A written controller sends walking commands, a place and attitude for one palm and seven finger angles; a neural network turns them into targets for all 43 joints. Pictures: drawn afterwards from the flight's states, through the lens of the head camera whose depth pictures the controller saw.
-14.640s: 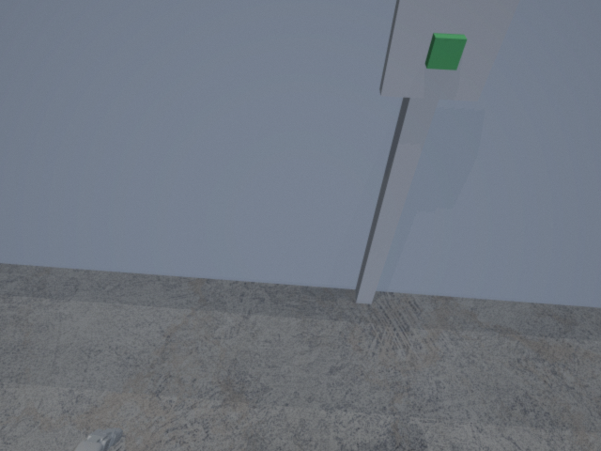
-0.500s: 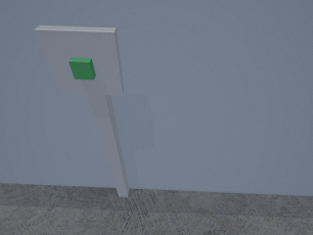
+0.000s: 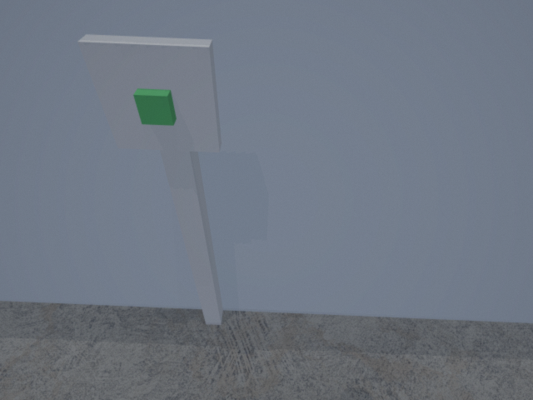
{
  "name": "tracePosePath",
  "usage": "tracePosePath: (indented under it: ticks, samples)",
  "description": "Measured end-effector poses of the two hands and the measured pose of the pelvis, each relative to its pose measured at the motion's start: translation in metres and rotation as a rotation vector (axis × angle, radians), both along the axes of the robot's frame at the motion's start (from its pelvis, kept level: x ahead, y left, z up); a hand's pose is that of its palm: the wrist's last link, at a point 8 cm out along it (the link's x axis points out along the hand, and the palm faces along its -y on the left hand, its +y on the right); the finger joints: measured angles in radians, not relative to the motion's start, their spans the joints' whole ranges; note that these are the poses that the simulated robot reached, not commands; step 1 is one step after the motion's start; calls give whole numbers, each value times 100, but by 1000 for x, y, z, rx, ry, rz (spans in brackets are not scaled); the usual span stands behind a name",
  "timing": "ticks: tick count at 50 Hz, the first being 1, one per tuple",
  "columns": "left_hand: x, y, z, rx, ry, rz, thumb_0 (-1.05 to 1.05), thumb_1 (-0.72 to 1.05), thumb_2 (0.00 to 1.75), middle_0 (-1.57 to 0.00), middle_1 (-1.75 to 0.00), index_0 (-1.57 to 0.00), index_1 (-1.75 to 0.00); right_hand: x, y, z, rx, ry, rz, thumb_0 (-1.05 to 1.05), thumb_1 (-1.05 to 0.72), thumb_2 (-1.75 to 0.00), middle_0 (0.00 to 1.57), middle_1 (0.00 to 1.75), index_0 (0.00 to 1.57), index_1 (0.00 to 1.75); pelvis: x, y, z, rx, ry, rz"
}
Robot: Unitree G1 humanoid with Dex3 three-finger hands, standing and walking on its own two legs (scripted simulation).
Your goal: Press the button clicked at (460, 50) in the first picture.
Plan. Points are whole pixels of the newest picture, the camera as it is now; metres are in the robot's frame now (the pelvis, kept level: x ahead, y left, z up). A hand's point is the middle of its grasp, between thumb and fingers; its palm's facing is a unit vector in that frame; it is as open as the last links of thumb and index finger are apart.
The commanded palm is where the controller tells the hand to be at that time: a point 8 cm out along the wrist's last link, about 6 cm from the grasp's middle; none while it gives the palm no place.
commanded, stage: raise the hand and make a fist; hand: left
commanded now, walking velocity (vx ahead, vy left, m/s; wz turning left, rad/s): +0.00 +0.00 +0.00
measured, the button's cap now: (156, 106) +0.51 +0.22 +0.19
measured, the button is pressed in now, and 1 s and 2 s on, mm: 0 0 0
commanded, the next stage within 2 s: none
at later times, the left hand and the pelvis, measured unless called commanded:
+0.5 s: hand (137, 385) +0.15 +0.20 -0.03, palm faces +0.02 -1.00 +0.02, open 5.6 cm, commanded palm +0.12 +0.26 -0.01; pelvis -0.02 +0.01 -0.06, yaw +2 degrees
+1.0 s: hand (107, 315) +0.21 +0.22 +0.07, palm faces +0.15 -0.98 -0.10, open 3.1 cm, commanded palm +0.16 +0.26 +0.08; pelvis +0.03 +0.01 -0.04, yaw +3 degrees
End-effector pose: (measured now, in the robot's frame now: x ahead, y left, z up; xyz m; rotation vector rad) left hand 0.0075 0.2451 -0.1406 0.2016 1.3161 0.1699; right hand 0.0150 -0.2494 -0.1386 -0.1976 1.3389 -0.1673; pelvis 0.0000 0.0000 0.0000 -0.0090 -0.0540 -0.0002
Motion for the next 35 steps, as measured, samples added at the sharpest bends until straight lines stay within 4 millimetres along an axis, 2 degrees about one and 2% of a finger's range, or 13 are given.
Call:
tracePosePath:
  ticks: [6,7,10,14,16,18,20,22,25,27,29,31,35]
  samples:
    - [-6,2,-4,-10,11,-10,0,91,90,-20,-30,-20,-30,-19,10,0,0,34,-12,1,-91,-90,20,30,20,30,-5,8,-1,-6,7,-4]
    - [2,4,1,-25,-47,50,0,91,90,-20,-30,-20,-30,-17,11,1,-5,3,-17,1,-91,-90,20,30,20,30,-8,10,-2,-7,4,-2]
    - [59,12,52,12,-474,102,1,91,90,-21,-32,-21,-32,2,17,8,-33,-199,4,1,-91,-90,21,30,20,30,-12,15,-6,5,2,7]
    - [132,10,135,8,-983,68,1,91,90,-26,-37,-26,-37,50,25,16,-15,-457,46,2,-90,-90,20,30,20,30,-19,20,-13,7,20,47]
    - [156,7,163,-15,-1196,10,1,91,90,-30,-41,-30,-41,77,29,21,-3,-570,75,2,-90,-90,21,30,20,30,-23,20,-20,6,54,52]
    - [168,4,174,-64,-1351,-60,1,91,90,-34,-46,-34,-46,103,31,28,5,-665,109,2,-90,-90,21,30,20,30,-26,19,-30,7,95,42]
    - [166,0,166,-118,-1409,-142,0,91,90,-38,-51,-38,-51,126,31,37,11,-743,144,2,-90,-90,21,30,20,30,-28,16,-40,7,118,33]
    - [154,-1,144,-168,-1348,-182,0,91,90,-43,-56,-43,-57,147,31,46,8,-805,174,2,-90,-90,21,30,20,30,-28,14,-48,4,132,30]
    - [123,4,108,-212,-1178,-120,0,90,90,-51,-65,-52,-65,174,32,59,-13,-865,226,2,-90,-90,21,30,20,30,-22,12,-56,-2,149,38]
    - [103,11,99,-184,-1114,-42,1,90,90,-57,-71,-57,-71,190,35,65,-30,-885,264,2,-90,-90,21,30,20,30,-17,11,-58,-14,157,49]
    - [91,18,107,-117,-1132,9,1,90,90,-62,-77,-62,-77,202,40,67,-40,-891,303,1,-90,-90,21,30,20,30,-12,10,-59,-28,162,63]
    - [91,22,128,-47,-1227,11,2,90,90,-68,-82,-68,-83,211,47,63,-36,-883,342,1,-90,-90,20,30,20,30,-7,9,-61,-42,169,76]
    - [119,17,174,-10,-1452,-101,2,90,90,-79,-94,-78,-95,216,62,46,16,-845,373,1,-90,-90,20,30,20,30,-2,9,-63,-64,176,98]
